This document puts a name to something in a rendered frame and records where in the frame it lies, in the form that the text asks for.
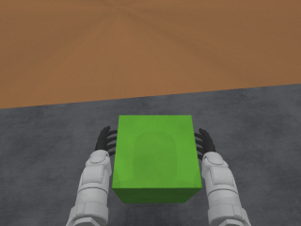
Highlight right robot forearm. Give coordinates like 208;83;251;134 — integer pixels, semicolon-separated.
201;152;251;226

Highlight carton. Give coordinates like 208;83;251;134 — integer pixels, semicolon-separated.
112;115;202;203

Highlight robot left hand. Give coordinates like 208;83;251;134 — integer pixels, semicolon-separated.
95;125;118;156

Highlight left robot forearm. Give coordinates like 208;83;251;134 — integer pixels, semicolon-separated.
66;150;112;226

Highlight robot right hand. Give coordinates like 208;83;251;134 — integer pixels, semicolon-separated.
194;128;216;161

